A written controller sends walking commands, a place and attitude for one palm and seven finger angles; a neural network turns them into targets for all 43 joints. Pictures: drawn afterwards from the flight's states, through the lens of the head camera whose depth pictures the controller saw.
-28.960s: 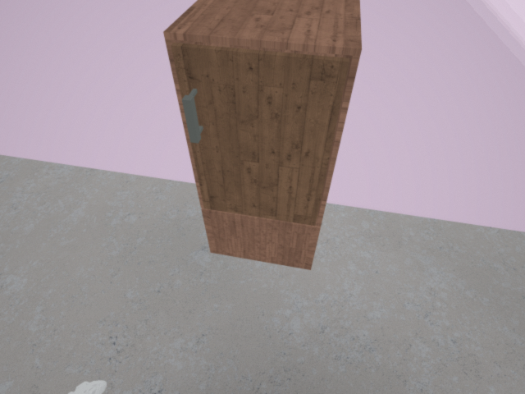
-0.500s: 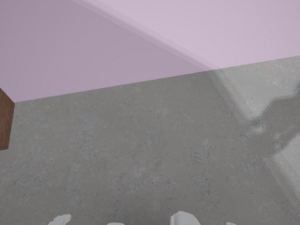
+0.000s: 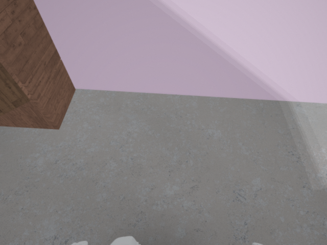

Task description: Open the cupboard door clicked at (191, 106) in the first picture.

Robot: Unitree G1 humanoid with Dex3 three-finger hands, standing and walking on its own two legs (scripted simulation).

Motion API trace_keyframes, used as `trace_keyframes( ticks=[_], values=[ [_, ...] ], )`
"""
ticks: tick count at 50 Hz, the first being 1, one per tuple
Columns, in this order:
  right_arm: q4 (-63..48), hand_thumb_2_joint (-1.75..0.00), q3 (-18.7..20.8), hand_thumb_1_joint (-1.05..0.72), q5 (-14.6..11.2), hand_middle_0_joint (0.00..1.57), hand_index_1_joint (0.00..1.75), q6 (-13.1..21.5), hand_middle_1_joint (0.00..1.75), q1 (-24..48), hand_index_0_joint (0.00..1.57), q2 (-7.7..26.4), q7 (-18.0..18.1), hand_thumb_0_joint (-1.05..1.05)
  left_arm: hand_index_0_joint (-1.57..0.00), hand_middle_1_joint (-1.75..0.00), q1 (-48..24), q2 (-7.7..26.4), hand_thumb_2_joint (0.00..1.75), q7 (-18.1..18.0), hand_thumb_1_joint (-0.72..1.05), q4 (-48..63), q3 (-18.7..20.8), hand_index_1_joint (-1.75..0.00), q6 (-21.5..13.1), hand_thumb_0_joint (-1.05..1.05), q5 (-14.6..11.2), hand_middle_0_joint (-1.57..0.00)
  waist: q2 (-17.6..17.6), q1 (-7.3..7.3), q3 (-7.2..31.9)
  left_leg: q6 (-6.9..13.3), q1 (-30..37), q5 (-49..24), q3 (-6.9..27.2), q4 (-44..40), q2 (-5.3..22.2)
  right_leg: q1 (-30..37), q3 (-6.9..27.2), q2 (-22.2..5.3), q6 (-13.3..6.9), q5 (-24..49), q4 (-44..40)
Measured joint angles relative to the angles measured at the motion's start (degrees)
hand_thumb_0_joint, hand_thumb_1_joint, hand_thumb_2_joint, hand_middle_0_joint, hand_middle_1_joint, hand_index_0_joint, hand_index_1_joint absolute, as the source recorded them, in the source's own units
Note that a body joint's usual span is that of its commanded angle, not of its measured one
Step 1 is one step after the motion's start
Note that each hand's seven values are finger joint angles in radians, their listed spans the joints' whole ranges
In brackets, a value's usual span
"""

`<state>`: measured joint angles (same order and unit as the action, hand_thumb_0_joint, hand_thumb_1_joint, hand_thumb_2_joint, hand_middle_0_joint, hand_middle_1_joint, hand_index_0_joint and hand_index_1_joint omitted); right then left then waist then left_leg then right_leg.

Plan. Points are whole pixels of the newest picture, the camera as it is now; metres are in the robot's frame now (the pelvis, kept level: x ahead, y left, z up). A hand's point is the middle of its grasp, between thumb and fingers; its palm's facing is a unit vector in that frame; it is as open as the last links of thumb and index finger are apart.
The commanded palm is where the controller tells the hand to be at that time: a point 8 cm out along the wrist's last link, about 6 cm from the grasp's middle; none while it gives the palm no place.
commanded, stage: turn to face it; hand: left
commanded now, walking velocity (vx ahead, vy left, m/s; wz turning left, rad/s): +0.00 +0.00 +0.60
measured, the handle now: out of the picture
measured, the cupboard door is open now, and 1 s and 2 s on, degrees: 47 47 47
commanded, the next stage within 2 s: take the last steps up to it in 1.28 s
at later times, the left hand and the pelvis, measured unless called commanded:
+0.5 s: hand out of the picture +0.06 +0.20 -0.14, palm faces +0.28 -0.91 -0.31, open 7.4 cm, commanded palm none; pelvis +0.01 -0.04 +0.00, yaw +17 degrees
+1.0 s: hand out of the picture -0.04 +0.22 -0.17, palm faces +0.57 -0.79 -0.24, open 7.4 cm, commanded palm none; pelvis +0.02 -0.01 +0.01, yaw +34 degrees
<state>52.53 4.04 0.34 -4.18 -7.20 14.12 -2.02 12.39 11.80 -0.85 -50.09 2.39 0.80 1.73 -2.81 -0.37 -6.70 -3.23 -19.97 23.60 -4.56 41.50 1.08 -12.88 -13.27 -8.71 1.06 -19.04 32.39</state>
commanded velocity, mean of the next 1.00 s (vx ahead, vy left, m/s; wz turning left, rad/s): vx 0.00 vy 0.00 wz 0.55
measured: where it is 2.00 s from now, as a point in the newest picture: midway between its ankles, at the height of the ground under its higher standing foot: outside the picture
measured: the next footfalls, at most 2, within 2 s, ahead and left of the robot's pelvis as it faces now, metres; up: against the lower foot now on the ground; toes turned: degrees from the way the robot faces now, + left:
left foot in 0.04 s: +0.04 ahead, +0.12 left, +0.00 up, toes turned +6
right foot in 0.40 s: +0.08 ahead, -0.14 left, +0.00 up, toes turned +11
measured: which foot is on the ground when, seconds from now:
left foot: up 0.00-0.02, down 0.04-0.40, up 0.42-0.76, down 0.78-1.00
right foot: down 0.00-0.04, up 0.06-0.38, down 0.40-0.78, up 0.80-1.00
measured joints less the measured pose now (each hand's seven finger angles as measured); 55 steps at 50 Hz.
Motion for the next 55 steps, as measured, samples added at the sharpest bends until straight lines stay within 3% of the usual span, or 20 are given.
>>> trace_keyframes(
  ticks=[1,2,4,7,9,15,20,23,26,28,31,35,38,39,42,46,50,55],
  values=[
    [-0.35,-0.9,-0.19,-0.91,0.02,0.2,0.3,0.38,0.3,0.12,0.19,-0.03,-0.04,0.0,-0.21,-0.3,0.41,0.32,0.89,0.12,0.9,-0.17,0.2,-0.3,0.11,0.01,-0.17,-0.21,-0.25,0.11,0.12,0.38,1.83,-3.19,-0.33,-4.49,-0.18,-0.56,-0.72,-0.52,0.41,-1.13,1.9],
    [-0.89,-0.9,-0.34,-0.91,0.14,0.2,0.3,0.91,0.3,0.03,0.19,0.19,-0.09,0.0,-0.21,-0.3,0.99,0.59,0.89,0.26,0.9,-0.23,0.42,-0.3,0.37,0.01,-0.41,-0.21,-0.01,0.14,0.68,2.07,3.15,-6.41,0.02,-8.11,-0.11,-1.81,-1.29,-0.82,0.88,-2.54,4.76],
    [-1.27,-0.9,-0.46,-0.91,0.45,0.2,0.3,1.75,0.3,0.58,0.19,-0.7,0.26,0.0,-0.21,-0.3,0.4,2.05,0.89,0.21,0.9,-1.18,0.95,-0.3,1.75,0.01,-0.65,-0.21,-1.55,0.32,0.45,4.6,1.49,-5.73,0.66,-5.8,-1.34,-6.19,3.07,-0.64,2.38,-10.17,15.04],
    [-1.82,-0.9,-1.17,-0.91,0.77,0.2,0.3,2.39,0.3,0.12,0.2,-1.72,1.14,0.0,-0.2,-0.3,-0.9,3.47,0.89,0.04,0.91,-2.22,1.79,-0.3,3.28,0.01,-0.51,-0.21,-1.8,0.5,0.59,4.92,1.4,-5.93,2.42,-6.66,-1.66,-12.11,8.28,1.91,3.15,-10.87,27.46],
    [-1.7,-0.9,-1.43,-0.91,0.8,0.2,0.3,2.48,0.3,-0.38,0.2,-1.93,1.66,0.0,-0.2,-0.3,-1.72,3.79,0.89,0.2,0.91,-2.16,2.02,-0.3,3.33,0.01,-0.5,-0.2,-1.07,0.54,0.77,4.47,2.05,-7.47,3.8,-8.97,-1.69,-14.32,10.09,2.89,3.49,-8.14,30.21],
    [-0.68,-0.9,-1.5,-0.9,0.98,0.2,0.3,2.12,0.3,-1.84,0.2,-1.78,1.78,0.0,-0.2,-0.3,-3.63,3.63,0.89,0.43,0.91,-0.42,1.88,-0.3,2.57,0.01,-0.78,-0.2,1.66,0.11,1.29,3.62,3.21,-9.94,7.77,-12.61,-1.76,-12.8,12.52,4.49,3.67,-6.29,20.69],
    [-0.19,-0.9,-0.71,-0.9,0.67,0.21,0.3,1.05,0.3,-3.09,0.2,-1.25,1.51,0.0,-0.2,-0.3,-4.39,3.16,0.89,0.44,0.91,1.4,1.33,-0.3,1.09,0.01,-0.97,-0.2,3.15,-0.66,2.15,1.69,0.92,-8.7,11.39,-9.2,-2.8,-4.53,12.0,6.2,2.83,-0.23,1.79],
    [0.37,-0.9,0.35,-0.9,0.31,0.21,0.3,0.11,0.3,-2.65,0.2,0.14,1.26,0.0,-0.2,-0.3,-4.28,1.61,0.89,-0.08,0.91,1.57,0.58,-0.3,0.0,0.01,-0.36,-0.2,4.64,-0.88,1.48,1.56,-4.09,2.08,10.37,5.28,-3.45,-3.59,9.86,5.71,-0.67,0.67,1.75],
    [0.86,-0.9,0.99,-0.91,0.48,0.2,0.3,-0.55,0.3,-2.19,0.2,1.18,0.76,0.0,-0.2,-0.3,-2.98,0.11,0.89,-0.4,0.91,1.48,-0.05,-0.3,0.05,0.01,-0.39,-0.2,4.75,-1.2,1.13,0.78,-8.21,2.69,7.01,20.18,-2.97,-1.24,7.7,4.23,-0.97,0.73,-0.32],
    [0.94,-0.9,1.06,-0.91,0.42,0.2,0.3,-0.79,0.3,-1.84,0.2,1.23,0.42,0.0,-0.2,-0.3,-2.07,-0.38,0.89,-0.44,0.91,1.17,-0.26,-0.3,0.14,0.01,-0.41,-0.21,4.04,-1.47,1.05,0.05,-8.89,1.32,5.25,23.16,-1.91,0.17,6.32,3.42,-0.87,1.35,-2.16],
    [0.88,-0.9,0.8,-0.91,0.27,0.2,0.3,-0.85,0.3,-1.28,0.2,0.86,0.13,0.0,-0.21,-0.3,-1.07,-0.74,0.89,-0.42,0.91,0.69,-0.42,-0.3,0.03,0.01,-0.28,-0.21,2.56,-1.44,0.68,-0.68,-7.12,1.08,3.18,18.05,-0.53,1.63,4.11,2.22,-0.66,1.67,-3.69],
    [0.7,-0.9,0.17,-0.91,0.11,0.2,0.3,-0.51,0.3,0.0,0.19,0.34,-0.01,0.0,-0.21,-0.3,0.01,-0.56,0.89,-0.16,0.9,0.15,-0.3,-0.3,-0.2,0.01,-0.02,-0.21,0.96,-0.31,-0.07,-0.31,-2.73,1.64,0.97,5.83,0.08,1.99,1.18,0.7,0.11,0.16,-2.03],
    [-0.17,-0.9,-0.37,-0.91,0.11,0.2,0.3,0.28,0.3,0.9,0.19,0.06,-0.08,0.0,-0.21,-0.3,1.18,0.4,0.89,0.13,0.9,-0.46,0.21,-0.3,-0.01,0.01,-0.22,-0.21,-0.03,0.36,-0.14,0.71,1.62,-3.71,-0.4,-4.75,-0.42,0.96,-0.78,-0.68,1.27,-2.54,2.33],
    [-0.63,-0.9,-0.45,-0.91,0.26,0.2,0.3,0.85,0.3,1.06,0.19,0.05,-0.1,0.0,-0.21,-0.3,1.63,0.87,0.89,0.26,0.9,-0.67,0.48,-0.3,0.28,0.01,-0.43,-0.21,-0.24,0.36,0.11,2.65,2.27,-8.8,-0.34,-7.26,-0.61,-0.33,-1.05,-1.29,1.74,-3.82,5.45],
    [-1.39,-0.9,-1.02,-0.91,0.55,0.2,0.3,2.18,0.3,1.57,0.2,-1.08,0.46,0.0,-0.21,-0.3,0.79,2.78,0.89,-0.06,0.9,-2.12,1.25,-0.3,2.54,0.01,-0.67,-0.21,-1.72,0.83,-0.13,5.98,0.87,-6.25,0.45,-4.42,-1.65,-7.22,5.7,0.26,2.83,-12.9,21.34],
    [-1.59,-0.9,-1.7,-0.91,0.8,0.2,0.3,2.6,0.3,0.25,0.2,-1.92,1.68,0.0,-0.2,-0.3,-1.0,3.83,0.89,0.05,0.91,-2.77,1.95,-0.3,3.42,0.01,-0.51,-0.2,-0.78,0.72,0.74,5.66,2.1,-7.52,3.03,-8.67,-1.77,-13.33,9.97,2.77,3.24,-8.86,30.79],
    [-0.61,-0.9,-2.17,-0.9,0.79,0.2,0.3,2.67,0.3,-1.01,0.2,-2.29,2.1,0.0,-0.2,-0.3,-2.46,3.82,0.89,0.35,0.91,-1.74,1.96,-0.3,2.67,0.01,-0.55,-0.2,0.53,0.87,1.16,5.85,3.68,-10.16,5.03,-13.01,-1.96,-14.78,12.02,3.55,3.5,-5.25,28.5],
    [0.49,-0.9,-2.18,-0.9,0.99,0.21,0.3,2.34,0.3,-2.66,0.2,-2.89,1.97,0.0,-0.2,-0.3,-3.6,3.12,0.89,0.3,0.91,-1.25,1.55,-0.3,2.41,0.01,-0.63,-0.2,1.78,0.16,1.97,5.14,4.38,-11.0,6.9,-14.55,-2.2,-11.98,12.45,4.63,3.39,-5.22,19.7]
  ],
)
